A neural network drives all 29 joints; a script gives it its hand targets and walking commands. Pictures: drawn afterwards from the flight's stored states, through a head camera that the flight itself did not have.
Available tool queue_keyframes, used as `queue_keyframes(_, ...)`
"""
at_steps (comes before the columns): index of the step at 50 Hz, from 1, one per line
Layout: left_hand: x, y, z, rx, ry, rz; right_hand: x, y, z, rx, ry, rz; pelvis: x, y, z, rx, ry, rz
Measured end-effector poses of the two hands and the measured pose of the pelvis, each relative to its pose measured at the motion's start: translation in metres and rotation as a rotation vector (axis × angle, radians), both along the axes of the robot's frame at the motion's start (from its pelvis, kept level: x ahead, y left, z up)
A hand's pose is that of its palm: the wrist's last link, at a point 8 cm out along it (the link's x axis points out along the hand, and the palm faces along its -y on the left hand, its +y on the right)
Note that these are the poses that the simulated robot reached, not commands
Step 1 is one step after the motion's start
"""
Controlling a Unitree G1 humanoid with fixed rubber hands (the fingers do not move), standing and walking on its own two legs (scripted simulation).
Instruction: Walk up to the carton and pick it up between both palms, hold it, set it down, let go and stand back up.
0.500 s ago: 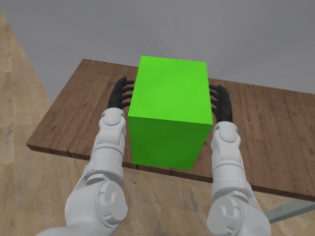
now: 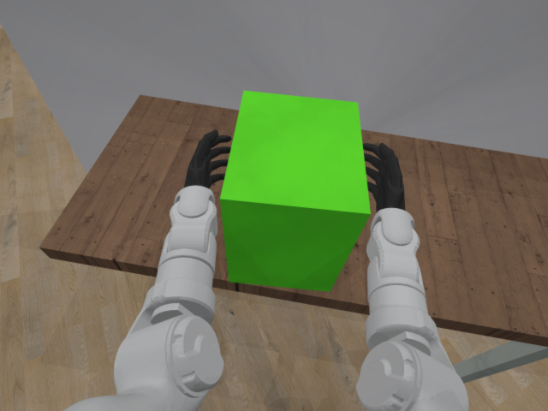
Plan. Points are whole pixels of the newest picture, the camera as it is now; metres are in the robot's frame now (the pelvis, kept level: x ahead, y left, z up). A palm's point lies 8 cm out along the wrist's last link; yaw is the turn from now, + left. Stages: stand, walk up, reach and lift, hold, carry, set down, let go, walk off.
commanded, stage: set down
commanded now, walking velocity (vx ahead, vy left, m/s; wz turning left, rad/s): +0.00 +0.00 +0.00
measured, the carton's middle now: (289, 197) +0.46 -0.04 +0.02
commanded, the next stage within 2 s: none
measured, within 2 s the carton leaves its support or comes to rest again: neither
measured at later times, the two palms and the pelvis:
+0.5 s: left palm (201, 183) +0.45 +0.11 +0.06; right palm (378, 202) +0.42 -0.17 +0.06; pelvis +0.00 +0.00 -0.01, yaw -2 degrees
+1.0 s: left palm (179, 167) +0.45 +0.13 +0.09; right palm (428, 179) +0.42 -0.23 +0.11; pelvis -0.02 -0.01 -0.02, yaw -2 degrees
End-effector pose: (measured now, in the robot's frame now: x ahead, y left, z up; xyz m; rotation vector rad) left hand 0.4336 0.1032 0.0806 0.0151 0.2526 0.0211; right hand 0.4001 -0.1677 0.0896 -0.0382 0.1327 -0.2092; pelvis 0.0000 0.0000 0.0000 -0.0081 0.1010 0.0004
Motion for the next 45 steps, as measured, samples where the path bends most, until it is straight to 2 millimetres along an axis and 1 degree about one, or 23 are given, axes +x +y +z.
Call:
queue_keyframes(8,0.001,0.001,-0.002,-0.006,-0.002,-0.002,0.001,-0.001,0.001,-0.028,0.010,0.006,0.001,-0.001,0.000,-0.001,0.003,-0.010)
queue_keyframes(15,0.006,0.002,-0.007,0.014,0.002,-0.018,0.005,0.000,-0.003,-0.036,0.035,0.003,0.003,-0.001,0.000,-0.003,0.028,-0.015)
queue_keyframes(20,0.012,0.003,-0.016,0.050,0.022,-0.029,0.011,0.000,-0.015,-0.014,0.075,0.011,0.004,0.001,-0.002,-0.008,0.062,-0.026)
queue_keyframes(26,0.023,0.004,-0.024,0.080,0.039,-0.034,0.022,-0.001,-0.033,0.022,0.127,0.022,0.004,0.004,-0.006,-0.016,0.156,-0.038)
queue_keyframes(29,0.029,0.007,-0.023,0.083,0.037,-0.026,0.027,-0.002,-0.038,0.033,0.132,0.025,0.006,0.005,-0.009,-0.021,0.206,-0.043)
queue_keyframes(32,0.032,0.014,-0.017,0.076,0.026,-0.009,0.031,-0.002,-0.039,0.035,0.136,0.034,0.006,0.005,-0.012,-0.024,0.237,-0.047)
queue_keyframes(35,0.033,0.024,-0.012,0.068,0.021,0.011,0.033,-0.004,-0.037,0.034,0.133,0.040,0.006,0.004,-0.014,-0.026,0.253,-0.039)
queue_keyframes(38,0.032,0.033,-0.006,0.061,0.016,0.023,0.035,-0.009,-0.029,0.032,0.125,0.032,0.003,0.002,-0.015,-0.030,0.257,-0.032)
queue_keyframes(41,0.030,0.038,-0.003,0.056,0.017,0.021,0.034,-0.019,-0.017,0.024,0.121,0.008,-0.001,0.000,-0.016,-0.031,0.253,-0.026)
queue_keyframes(45,0.026,0.036,0.003,0.046,0.004,0.005,0.029,-0.038,0.001,0.014,0.108,-0.024,-0.008,-0.004,-0.017,-0.030,0.247,-0.029)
